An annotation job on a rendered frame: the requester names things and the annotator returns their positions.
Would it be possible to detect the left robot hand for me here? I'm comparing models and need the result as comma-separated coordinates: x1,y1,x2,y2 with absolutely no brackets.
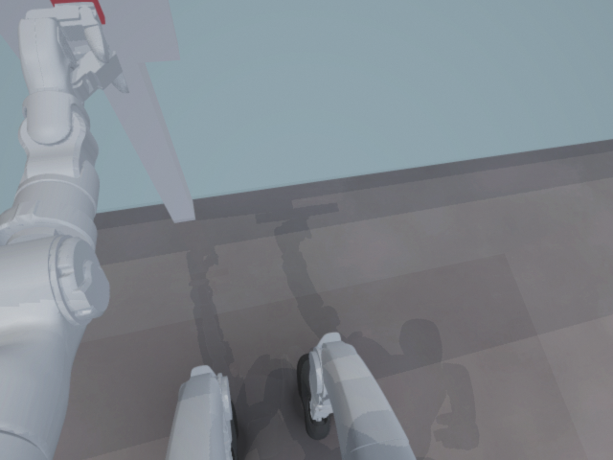
18,2,129,107

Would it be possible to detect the button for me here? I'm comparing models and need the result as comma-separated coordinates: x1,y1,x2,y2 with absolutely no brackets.
50,0,105,24

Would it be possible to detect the left robot forearm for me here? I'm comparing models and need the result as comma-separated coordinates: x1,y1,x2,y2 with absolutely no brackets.
0,90,100,252

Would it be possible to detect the robot right shin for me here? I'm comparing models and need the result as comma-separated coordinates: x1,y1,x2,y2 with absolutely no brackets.
309,333,352,420

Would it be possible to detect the panel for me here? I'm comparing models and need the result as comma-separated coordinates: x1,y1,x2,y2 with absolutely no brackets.
0,0,195,223

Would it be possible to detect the right robot foot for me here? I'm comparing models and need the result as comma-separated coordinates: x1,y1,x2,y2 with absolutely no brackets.
297,354,329,440

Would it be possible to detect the left robot upper arm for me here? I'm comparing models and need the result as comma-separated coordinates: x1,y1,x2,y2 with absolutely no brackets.
0,234,110,460

